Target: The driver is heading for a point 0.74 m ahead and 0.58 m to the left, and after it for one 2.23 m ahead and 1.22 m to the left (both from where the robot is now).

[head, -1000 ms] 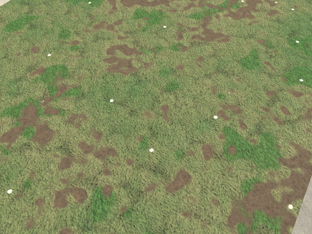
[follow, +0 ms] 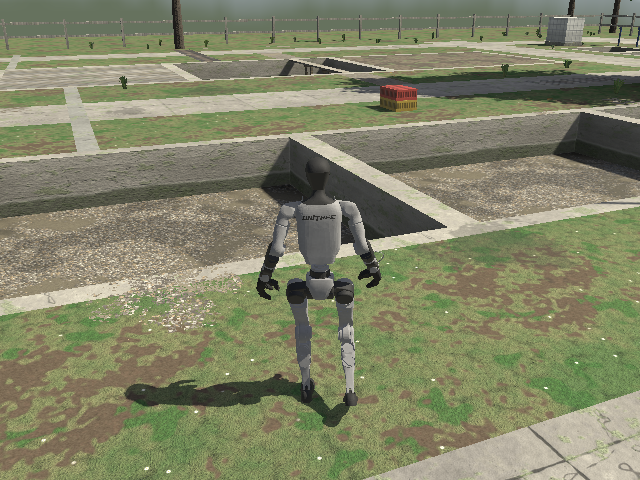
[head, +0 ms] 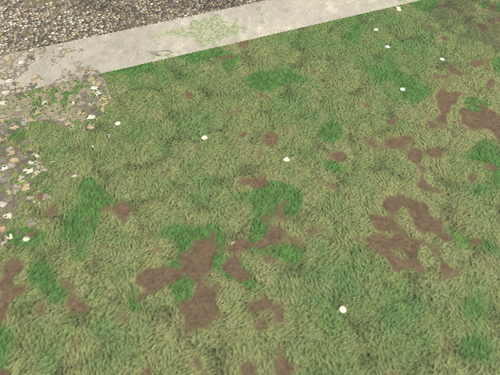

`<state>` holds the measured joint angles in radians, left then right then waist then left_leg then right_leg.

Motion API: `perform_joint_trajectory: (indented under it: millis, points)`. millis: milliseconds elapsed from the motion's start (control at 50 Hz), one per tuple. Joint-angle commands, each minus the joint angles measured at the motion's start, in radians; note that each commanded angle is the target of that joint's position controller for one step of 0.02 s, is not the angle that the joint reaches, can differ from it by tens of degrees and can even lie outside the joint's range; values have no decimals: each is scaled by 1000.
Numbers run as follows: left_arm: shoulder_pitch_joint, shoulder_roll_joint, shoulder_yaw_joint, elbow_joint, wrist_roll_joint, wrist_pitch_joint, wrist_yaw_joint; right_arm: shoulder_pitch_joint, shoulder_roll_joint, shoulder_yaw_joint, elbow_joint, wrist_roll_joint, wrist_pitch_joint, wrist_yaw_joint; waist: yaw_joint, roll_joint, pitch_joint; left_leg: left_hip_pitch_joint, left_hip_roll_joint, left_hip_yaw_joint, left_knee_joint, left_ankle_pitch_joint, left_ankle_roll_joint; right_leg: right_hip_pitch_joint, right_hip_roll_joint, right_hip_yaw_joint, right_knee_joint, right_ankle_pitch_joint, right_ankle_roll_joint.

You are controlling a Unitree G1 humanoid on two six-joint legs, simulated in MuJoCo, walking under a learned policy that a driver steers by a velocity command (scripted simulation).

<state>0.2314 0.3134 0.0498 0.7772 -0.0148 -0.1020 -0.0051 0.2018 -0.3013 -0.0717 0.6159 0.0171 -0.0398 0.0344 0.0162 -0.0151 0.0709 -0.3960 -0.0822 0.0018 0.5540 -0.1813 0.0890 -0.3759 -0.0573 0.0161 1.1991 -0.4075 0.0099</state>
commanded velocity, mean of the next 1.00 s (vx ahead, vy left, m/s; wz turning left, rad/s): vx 0.50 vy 0.00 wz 0.47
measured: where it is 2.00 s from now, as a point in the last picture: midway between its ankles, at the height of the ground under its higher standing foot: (141, 205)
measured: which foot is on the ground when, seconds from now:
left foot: down 0.00-0.36, up 0.38-0.84, down 0.86-1.00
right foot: up 0.00-0.34, down 0.36-0.86, up 0.88-1.00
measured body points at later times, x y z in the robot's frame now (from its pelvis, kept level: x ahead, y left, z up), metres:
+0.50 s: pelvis +0.29 -0.04 +0.01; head +0.31 -0.04 +0.46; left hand +0.35 +0.26 -0.08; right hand +0.45 -0.29 -0.11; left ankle +0.17 +0.06 -0.64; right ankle +0.36 -0.13 -0.73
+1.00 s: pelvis +0.51 +0.12 +0.01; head +0.54 +0.15 +0.46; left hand +0.43 +0.40 -0.12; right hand +0.77 -0.04 -0.08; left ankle +0.52 +0.22 -0.73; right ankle +0.50 -0.07 -0.64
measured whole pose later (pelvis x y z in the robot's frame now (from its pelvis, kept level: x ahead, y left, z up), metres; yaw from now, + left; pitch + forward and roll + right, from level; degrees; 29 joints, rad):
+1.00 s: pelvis +0.51 +0.12 +0.01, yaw +28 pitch +1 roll -1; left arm 0.28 0.31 0.05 0.85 -0.02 -0.08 -0.01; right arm 0.19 -0.27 -0.05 0.67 0.00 -0.05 0.03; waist 0.02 -0.02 0.05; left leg -0.34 -0.04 0.02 0.49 -0.17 0.06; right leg -0.39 -0.09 0.00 1.15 -0.39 0.00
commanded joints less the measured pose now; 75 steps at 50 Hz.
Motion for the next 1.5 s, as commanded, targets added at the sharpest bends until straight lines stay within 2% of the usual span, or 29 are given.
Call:
perform_joint_trajectory:
  millis: [20,180,280,340,360,380,400,420,440,500,680,780,820,860,880,900,920,940,1000,1100,1260,1320,1360,1380,1400,1420,1440,1460,1500]
  points:
    - [-19,140,35,-95,22,-23,1,24,-120,-33,-67,-16,-22,-12,-2,63,-139,302,268,-420,-302,160,213,-270,-66,75,-62,91,3]
    - [-240,45,1,-148,25,-1,-10,109,-162,-44,3,2,-16,-50,-68,78,-58,105,159,-262,-312,137,144,-145,25,28,-560,481,64]
    - [-286,94,21,-174,8,-16,-25,166,-152,-43,41,12,-5,-53,-75,112,-60,218,210,-395,-200,48,115,-92,52,72,-689,422,29]
    - [-128,129,49,-140,12,-27,-17,144,-116,-33,37,6,4,-53,11,140,-119,219,165,-409,-43,125,66,134,49,47,-752,342,-32]
    - [10,175,64,-129,30,-32,-9,142,-58,-12,21,-5,1,-49,72,66,-245,122,109,-341,203,54,28,375,-90,169,-730,314,-95]
    - [124,262,85,-101,46,-20,-6,273,3,8,-2,16,-8,-50,37,-227,-392,-221,-35,-191,550,-343,-54,727,-331,601,-800,134,-261]
    - [137,200,75,-93,16,-13,-15,289,-83,-2,8,29,-12,-53,45,-262,-375,-386,32,-193,721,-409,-71,736,-389,816,-877,-127,-287]
    - [91,124,55,-108,12,-7,-10,184,-152,-21,9,26,-6,-54,74,-146,-239,-426,75,-192,773,-315,-81,620,-340,672,-904,-160,-240]
    - [42,99,45,-113,21,1,-6,110,-159,-25,-5,12,0,-55,66,-77,-158,-401,108,-153,761,-240,-85,497,-294,520,-910,-44,-203]
    - [-15,56,30,-94,31,1,0,76,-105,-26,-20,11,9,-42,12,-100,-64,-298,172,-131,648,-144,-81,290,-198,267,-980,204,-173]
    - [37,127,50,-15,12,-1,-1,-91,-15,9,-59,2,2,-12,43,-43,-25,-261,172,-59,231,155,-85,289,-178,-37,-1057,461,-186]
    - [118,172,59,43,-17,24,-3,-218,-29,12,-102,5,-9,12,60,-51,19,-214,138,-2,49,100,-44,398,-230,-63,-1032,531,-172]
    - [116,196,63,57,-25,37,1,-175,-63,-4,-98,-5,-10,14,10,-80,-26,-98,93,37,0,25,-8,442,-235,-90,-924,811,-152]
    - [114,173,47,61,-19,43,11,94,-148,-52,-15,-8,-5,0,-135,-64,-191,334,50,51,-55,103,45,304,-166,-166,-588,932,-94]
    - [126,98,18,21,15,34,10,249,-240,-76,12,-17,5,-20,-173,93,-333,685,274,-266,-27,102,131,-9,-93,-190,-234,545,-41]
    - [204,24,-11,11,17,12,0,236,-279,-70,10,-9,0,-19,-96,263,-465,821,465,-712,-167,-36,264,-257,57,-47,29,-187,-10]
    - [107,124,17,9,-17,-1,-8,216,-186,-45,9,-6,-9,-12,-137,151,-395,760,442,-665,-212,-85,231,-357,11,56,108,-168,-17]
    - [31,136,21,-21,-35,-10,-10,164,-158,-33,16,-7,-18,-11,-122,144,-249,627,400,-503,-229,-5,195,-402,-27,35,89,-81,-30]
    - [43,107,23,-4,-2,3,-5,33,-83,-11,16,-21,-32,-6,-19,108,-132,327,303,-297,-315,172,158,-264,-102,39,-43,104,-16]
    - [-25,56,13,-21,13,36,-1,45,-107,-19,66,-18,-58,-19,-4,70,-59,233,287,-180,-415,248,176,-293,-103,33,-231,273,32]
    - [-282,47,0,-100,6,3,-33,178,-155,-33,152,8,-33,-44,-79,67,0,288,278,-181,-360,144,121,-200,-10,33,-659,501,23]
    - [-242,86,14,-95,7,-8,-38,181,-161,-39,168,6,-19,-52,-43,99,-22,351,307,-236,-274,192,91,-120,6,38,-706,399,-9]
    - [-62,139,43,-47,11,-15,-28,174,-134,-29,167,-4,-9,-52,48,93,-135,311,232,-201,-61,333,47,158,23,4,-736,365,-54]
    - [100,201,60,-29,26,-15,-19,177,-77,-7,140,-21,-7,-52,110,4,-297,155,156,-154,226,154,9,442,-135,152,-690,370,-111]
    - [159,271,79,-4,29,-1,-20,328,25,20,120,2,-24,-48,44,-304,-439,-219,14,-71,578,-364,-61,773,-365,598,-797,123,-259]
    - [155,170,55,-15,17,1,-22,289,-75,0,140,21,-30,-49,80,-230,-404,-323,59,-171,712,-400,-62,733,-355,706,-894,-81,-249]
    - [94,114,39,-22,15,2,-17,187,-139,-20,118,33,-29,-50,86,-150,-258,-375,101,-157,739,-316,-57,610,-327,547,-914,-94,-204]
    - [30,93,31,-26,21,3,-15,136,-134,-21,107,25,-24,-54,61,-88,-182,-348,145,-128,719,-238,-59,483,-291,430,-932,12,-183]
    - [-34,53,22,-17,32,-1,-12,124,-101,-26,103,13,-10,-51,10,-109,-104,-261,200,-129,641,-146,-62,307,-234,260,-985,176,-171]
